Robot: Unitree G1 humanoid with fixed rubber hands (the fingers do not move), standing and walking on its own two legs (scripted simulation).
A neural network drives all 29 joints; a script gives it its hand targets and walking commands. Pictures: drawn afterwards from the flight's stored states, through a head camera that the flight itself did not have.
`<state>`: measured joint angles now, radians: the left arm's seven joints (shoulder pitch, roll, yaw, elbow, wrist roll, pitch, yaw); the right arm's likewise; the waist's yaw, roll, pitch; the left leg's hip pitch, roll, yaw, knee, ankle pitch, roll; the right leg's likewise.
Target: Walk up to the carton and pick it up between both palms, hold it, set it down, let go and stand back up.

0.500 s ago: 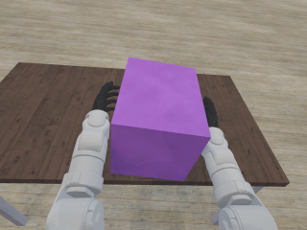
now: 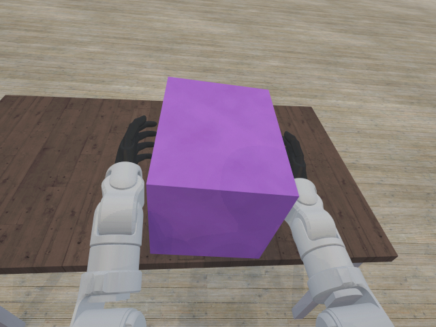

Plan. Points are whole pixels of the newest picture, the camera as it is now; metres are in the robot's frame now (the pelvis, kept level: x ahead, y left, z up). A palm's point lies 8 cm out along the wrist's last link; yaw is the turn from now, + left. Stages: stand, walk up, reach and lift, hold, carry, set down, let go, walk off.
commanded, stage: reach and lift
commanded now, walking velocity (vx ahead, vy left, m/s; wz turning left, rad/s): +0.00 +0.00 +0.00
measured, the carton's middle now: (213, 166) +0.39 -0.01 +0.11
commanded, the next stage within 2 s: hold in 0.80 s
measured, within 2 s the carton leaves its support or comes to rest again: neither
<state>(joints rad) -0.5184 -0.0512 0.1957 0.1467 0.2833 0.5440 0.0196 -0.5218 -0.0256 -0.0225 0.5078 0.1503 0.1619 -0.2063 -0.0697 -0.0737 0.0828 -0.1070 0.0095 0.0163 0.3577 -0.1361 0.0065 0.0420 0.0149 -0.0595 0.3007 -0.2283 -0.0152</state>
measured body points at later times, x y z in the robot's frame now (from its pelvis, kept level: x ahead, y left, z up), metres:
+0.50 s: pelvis -0.01 +0.00 +0.00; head -0.02 +0.03 +0.45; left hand +0.37 +0.14 +0.17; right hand +0.36 -0.15 +0.14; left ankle +0.05 +0.11 -0.75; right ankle -0.03 -0.10 -0.75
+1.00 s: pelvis -0.01 +0.00 +0.00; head -0.04 +0.03 +0.45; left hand +0.35 +0.15 +0.18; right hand +0.35 -0.14 +0.16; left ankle +0.05 +0.11 -0.75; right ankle -0.03 -0.10 -0.75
